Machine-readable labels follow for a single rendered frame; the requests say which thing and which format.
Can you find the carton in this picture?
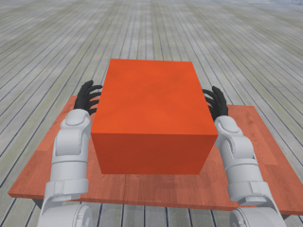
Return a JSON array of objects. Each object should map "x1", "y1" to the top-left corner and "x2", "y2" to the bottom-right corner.
[{"x1": 90, "y1": 59, "x2": 219, "y2": 175}]

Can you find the robot left upper arm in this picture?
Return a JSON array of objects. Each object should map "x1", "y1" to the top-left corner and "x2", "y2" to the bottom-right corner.
[{"x1": 38, "y1": 203, "x2": 93, "y2": 227}]

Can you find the left robot forearm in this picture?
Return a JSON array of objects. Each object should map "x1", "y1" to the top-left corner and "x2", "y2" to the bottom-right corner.
[{"x1": 37, "y1": 109, "x2": 92, "y2": 227}]

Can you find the right robot forearm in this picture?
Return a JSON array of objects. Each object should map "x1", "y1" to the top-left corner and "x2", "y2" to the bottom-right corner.
[{"x1": 214, "y1": 115, "x2": 287, "y2": 227}]

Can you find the robot right upper arm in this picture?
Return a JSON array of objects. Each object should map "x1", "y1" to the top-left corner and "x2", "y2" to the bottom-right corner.
[{"x1": 229, "y1": 207, "x2": 285, "y2": 227}]

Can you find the robot left hand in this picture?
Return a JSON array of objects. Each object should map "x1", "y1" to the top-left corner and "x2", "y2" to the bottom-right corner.
[{"x1": 73, "y1": 80, "x2": 103, "y2": 115}]

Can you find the table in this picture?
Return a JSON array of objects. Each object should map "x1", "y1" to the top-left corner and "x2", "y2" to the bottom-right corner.
[{"x1": 8, "y1": 96, "x2": 303, "y2": 220}]

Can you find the robot right hand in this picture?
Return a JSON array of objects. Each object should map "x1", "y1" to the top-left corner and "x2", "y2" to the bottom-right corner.
[{"x1": 202, "y1": 86, "x2": 229, "y2": 122}]

